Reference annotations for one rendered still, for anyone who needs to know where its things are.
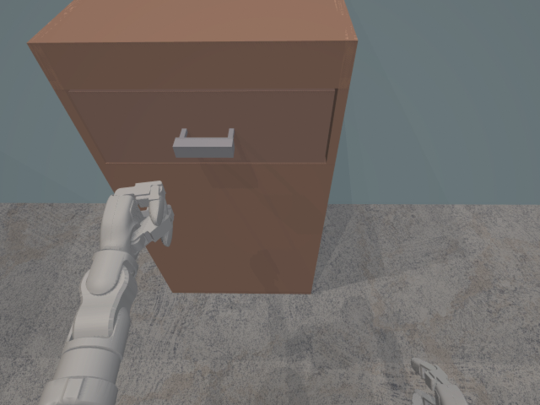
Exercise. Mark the left robot forearm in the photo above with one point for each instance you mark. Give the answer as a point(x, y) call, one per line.
point(87, 371)

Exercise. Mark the robot left hand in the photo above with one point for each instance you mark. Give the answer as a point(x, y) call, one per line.
point(122, 217)

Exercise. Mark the cabinet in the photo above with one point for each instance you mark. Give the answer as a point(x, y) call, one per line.
point(239, 227)

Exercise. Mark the handle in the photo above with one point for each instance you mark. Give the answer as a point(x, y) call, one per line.
point(204, 147)

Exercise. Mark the robot right hand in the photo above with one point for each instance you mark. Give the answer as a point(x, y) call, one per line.
point(437, 380)

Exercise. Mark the drawer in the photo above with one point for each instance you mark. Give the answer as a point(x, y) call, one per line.
point(271, 125)

